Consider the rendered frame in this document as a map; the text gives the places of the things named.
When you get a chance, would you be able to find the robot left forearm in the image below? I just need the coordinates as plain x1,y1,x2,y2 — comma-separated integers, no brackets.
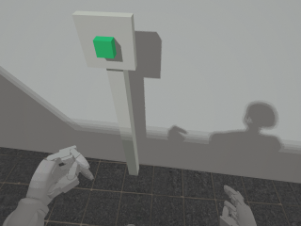
2,198,49,226

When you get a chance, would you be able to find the button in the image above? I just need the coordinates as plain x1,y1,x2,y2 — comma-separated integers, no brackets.
93,36,117,58

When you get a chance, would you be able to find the robot left hand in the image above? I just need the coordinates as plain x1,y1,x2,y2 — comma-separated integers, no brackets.
26,145,94,205

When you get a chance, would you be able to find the panel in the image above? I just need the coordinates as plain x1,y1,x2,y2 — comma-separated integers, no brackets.
72,10,139,176

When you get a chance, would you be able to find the robot right hand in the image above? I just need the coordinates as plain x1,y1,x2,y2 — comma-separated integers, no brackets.
219,185,257,226

